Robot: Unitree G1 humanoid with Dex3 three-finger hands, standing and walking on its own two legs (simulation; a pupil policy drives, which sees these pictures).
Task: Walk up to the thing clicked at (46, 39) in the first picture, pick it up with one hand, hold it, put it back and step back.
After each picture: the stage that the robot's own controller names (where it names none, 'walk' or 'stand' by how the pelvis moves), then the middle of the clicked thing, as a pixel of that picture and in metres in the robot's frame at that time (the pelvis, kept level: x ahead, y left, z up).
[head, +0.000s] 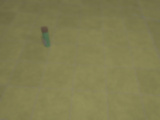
stand; (45, 37) +1.40 +0.40 -0.66
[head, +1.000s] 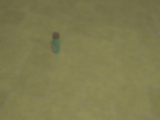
walk; (56, 43) +1.29 +0.20 -0.64
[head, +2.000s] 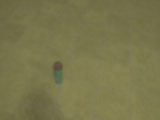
walk; (58, 73) +0.84 +0.15 -0.64
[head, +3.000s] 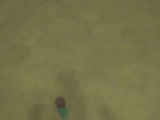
walk; (62, 108) +0.53 +0.18 -0.63
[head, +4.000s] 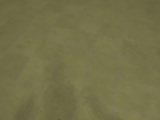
stand; out of the picture +0.40 +0.13 -0.65
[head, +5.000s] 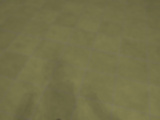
stand; out of the picture +0.39 +0.14 -0.66
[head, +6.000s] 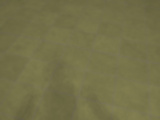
stand; out of the picture +0.39 +0.14 -0.66
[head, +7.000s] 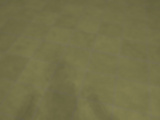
stand; out of the picture +0.39 +0.14 -0.66
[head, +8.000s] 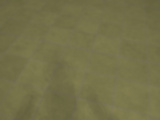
stand; out of the picture +0.38 +0.14 -0.66
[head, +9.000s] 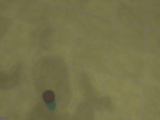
go down; (50, 101) +0.42 +0.14 -0.56
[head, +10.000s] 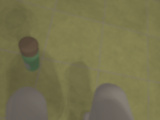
go down; (30, 56) +0.48 +0.17 -0.27
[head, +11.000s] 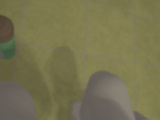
close in; (4, 41) +0.47 +0.20 -0.20
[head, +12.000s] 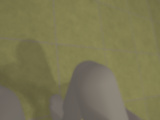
close; out of the picture +0.47 +0.23 -0.16
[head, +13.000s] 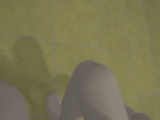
lift; out of the picture +0.43 +0.22 -0.17
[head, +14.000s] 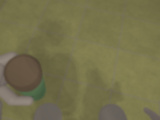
lift; (31, 83) +0.32 +0.15 +0.02
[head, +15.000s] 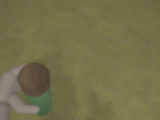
hold; (39, 94) +0.29 +0.13 +0.04
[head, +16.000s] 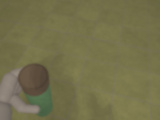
hold; (39, 95) +0.30 +0.14 +0.04
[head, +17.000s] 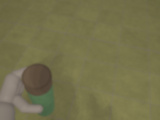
hold; (41, 94) +0.30 +0.13 +0.03
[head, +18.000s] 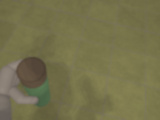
crouch; (37, 86) +0.33 +0.14 -0.01
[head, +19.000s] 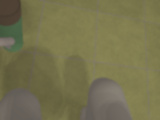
lower; (9, 27) +0.49 +0.16 -0.04
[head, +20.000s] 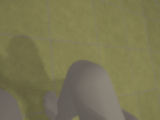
lower; out of the picture +0.45 +0.23 -0.18
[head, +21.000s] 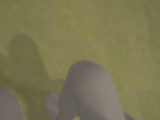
lower; out of the picture +0.45 +0.23 -0.18
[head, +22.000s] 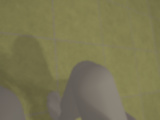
lower; out of the picture +0.45 +0.23 -0.17
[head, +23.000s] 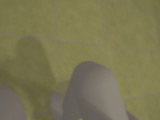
lower; out of the picture +0.44 +0.22 -0.17
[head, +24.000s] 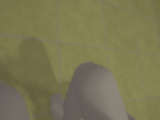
open; out of the picture +0.45 +0.20 -0.17
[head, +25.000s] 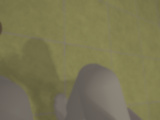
stand; out of the picture +0.43 +0.21 -0.18
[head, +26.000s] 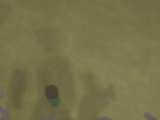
stand; (53, 97) +0.41 +0.13 -0.48
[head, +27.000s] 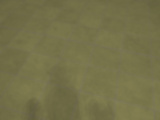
stand; out of the picture +0.38 +0.12 -0.60
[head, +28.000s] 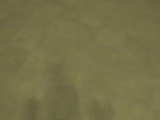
stand; out of the picture +0.37 +0.11 -0.60
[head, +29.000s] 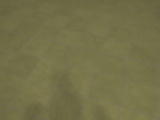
stand; out of the picture +0.40 +0.10 -0.65
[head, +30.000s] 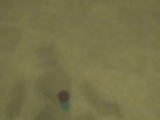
walk; (64, 101) +0.47 +0.11 -0.63
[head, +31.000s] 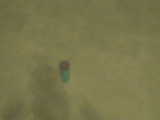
walk; (65, 72) +0.72 +0.11 -0.62
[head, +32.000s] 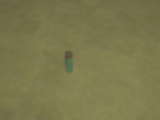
stand; (69, 62) +1.02 +0.15 -0.64
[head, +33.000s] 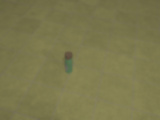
stand; (68, 62) +1.01 +0.11 -0.66
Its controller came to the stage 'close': yes
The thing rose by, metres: 0.68
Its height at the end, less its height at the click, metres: +0.00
